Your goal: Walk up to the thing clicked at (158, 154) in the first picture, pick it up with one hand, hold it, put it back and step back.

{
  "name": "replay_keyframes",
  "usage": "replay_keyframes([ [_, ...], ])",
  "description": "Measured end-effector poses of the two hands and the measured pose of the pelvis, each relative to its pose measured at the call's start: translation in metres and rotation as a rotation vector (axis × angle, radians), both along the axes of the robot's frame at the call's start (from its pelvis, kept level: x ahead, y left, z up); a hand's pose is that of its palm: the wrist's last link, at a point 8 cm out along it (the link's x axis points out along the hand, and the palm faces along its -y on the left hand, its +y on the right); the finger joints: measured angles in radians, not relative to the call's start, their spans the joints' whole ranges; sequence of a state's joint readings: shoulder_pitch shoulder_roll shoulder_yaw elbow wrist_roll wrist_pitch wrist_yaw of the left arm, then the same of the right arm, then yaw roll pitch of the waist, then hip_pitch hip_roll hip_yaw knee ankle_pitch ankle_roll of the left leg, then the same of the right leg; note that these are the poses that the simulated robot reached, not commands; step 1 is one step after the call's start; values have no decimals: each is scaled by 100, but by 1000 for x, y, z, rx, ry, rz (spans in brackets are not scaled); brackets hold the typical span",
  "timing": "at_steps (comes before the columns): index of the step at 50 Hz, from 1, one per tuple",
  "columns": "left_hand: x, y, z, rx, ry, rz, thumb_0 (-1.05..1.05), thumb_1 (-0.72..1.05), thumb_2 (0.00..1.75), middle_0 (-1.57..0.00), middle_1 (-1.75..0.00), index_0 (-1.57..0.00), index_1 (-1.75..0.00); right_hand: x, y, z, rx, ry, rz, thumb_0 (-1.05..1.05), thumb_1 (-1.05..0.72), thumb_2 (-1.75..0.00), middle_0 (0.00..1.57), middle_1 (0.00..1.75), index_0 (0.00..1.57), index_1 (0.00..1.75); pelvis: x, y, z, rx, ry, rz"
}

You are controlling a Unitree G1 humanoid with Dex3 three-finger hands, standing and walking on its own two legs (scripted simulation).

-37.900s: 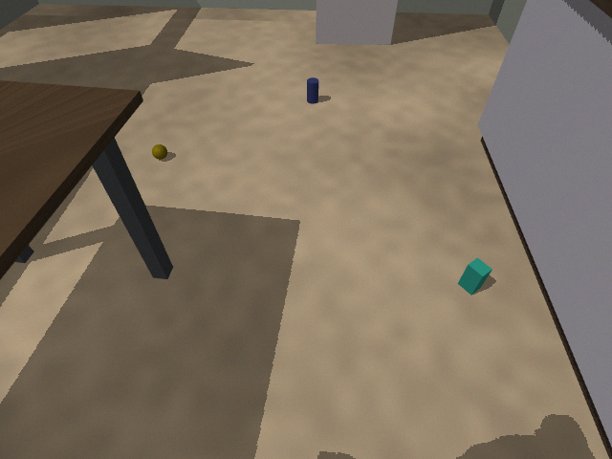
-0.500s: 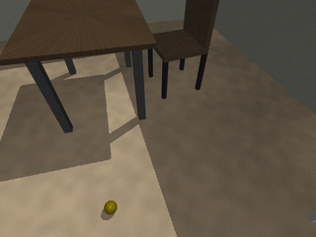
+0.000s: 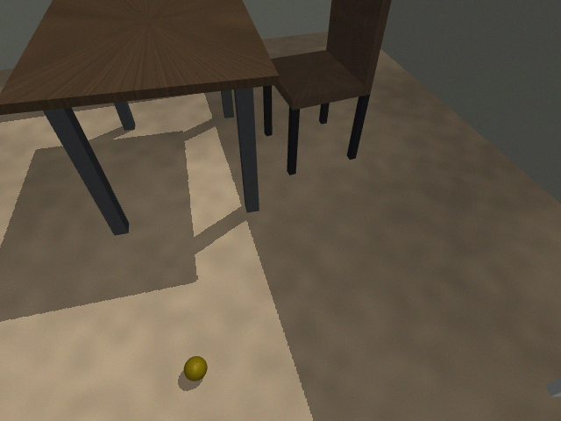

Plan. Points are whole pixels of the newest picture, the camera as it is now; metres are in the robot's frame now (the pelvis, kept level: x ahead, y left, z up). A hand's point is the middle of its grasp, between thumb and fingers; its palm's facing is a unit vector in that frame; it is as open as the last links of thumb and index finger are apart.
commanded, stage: stand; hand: left
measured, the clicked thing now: (195, 368) +0.42 +0.29 -0.74
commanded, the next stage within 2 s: rise first in 1.96 s
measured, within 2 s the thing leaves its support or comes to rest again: neither
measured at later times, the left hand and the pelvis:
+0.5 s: hand out of the picture +0.07 +0.26 -0.16, palm faces -0.02 -0.94 -0.35, open 7.4 cm; pelvis +0.01 +0.00 +0.00, yaw +0 degrees
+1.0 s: hand out of the picture +0.08 +0.26 -0.16, palm faces -0.02 -0.94 -0.35, open 7.4 cm; pelvis +0.01 +0.00 +0.00, yaw +0 degrees
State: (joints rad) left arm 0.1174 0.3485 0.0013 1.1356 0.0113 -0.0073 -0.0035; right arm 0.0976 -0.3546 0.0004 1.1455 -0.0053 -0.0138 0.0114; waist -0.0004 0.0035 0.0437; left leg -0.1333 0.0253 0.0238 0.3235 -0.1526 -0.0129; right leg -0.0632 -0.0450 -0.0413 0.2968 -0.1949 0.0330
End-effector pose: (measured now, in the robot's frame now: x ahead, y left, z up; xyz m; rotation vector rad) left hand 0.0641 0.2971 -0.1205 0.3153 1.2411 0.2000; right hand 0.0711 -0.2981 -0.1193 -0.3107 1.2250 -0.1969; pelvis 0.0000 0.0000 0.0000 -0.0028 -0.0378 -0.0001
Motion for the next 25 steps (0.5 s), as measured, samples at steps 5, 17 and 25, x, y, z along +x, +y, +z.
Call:
replay_keyframes([
  [5,3,1,0,0,-4,0,0,90,90,-21,-30,-21,-30,3,1,0,1,-5,2,1,-91,-90,20,30,20,30,1,0,0,1,0,0],
  [17,1,3,0,4,18,8,0,90,90,-21,-30,-21,-30,4,3,-2,4,10,4,1,-91,-90,20,30,21,30,6,1,0,2,7,-1],
  [25,4,3,0,6,17,8,0,90,90,-21,-30,-21,-30,9,3,-2,4,6,6,1,-91,-90,20,30,21,30,8,1,0,3,8,-1],
])
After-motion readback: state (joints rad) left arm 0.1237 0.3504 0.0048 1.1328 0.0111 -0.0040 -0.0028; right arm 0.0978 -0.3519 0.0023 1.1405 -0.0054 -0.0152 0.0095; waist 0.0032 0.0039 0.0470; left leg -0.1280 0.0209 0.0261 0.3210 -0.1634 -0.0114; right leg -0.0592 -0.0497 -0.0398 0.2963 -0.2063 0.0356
